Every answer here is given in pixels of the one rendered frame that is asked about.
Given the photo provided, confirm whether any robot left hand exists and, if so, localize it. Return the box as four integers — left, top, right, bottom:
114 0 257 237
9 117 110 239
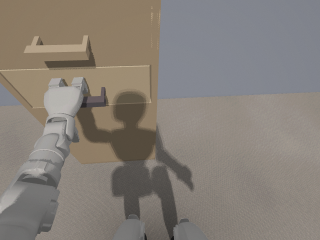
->
43 77 88 143

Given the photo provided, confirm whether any robot left upper arm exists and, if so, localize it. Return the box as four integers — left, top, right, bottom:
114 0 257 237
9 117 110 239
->
0 181 60 240

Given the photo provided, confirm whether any right robot thigh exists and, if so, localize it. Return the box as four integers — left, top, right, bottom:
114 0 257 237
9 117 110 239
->
173 222 208 240

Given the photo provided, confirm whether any drawer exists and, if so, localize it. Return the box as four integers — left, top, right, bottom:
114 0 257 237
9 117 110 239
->
0 65 150 108

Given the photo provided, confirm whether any right robot shin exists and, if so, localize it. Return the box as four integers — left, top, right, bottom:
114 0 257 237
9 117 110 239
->
178 218 190 225

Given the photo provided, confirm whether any handle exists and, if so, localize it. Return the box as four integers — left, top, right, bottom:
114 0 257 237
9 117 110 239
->
80 87 106 108
24 44 90 62

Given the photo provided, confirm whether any cabinet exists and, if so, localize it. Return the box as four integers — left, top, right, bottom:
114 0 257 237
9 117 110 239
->
0 0 161 164

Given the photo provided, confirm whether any left robot forearm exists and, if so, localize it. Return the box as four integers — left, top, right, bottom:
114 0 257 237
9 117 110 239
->
0 113 76 210

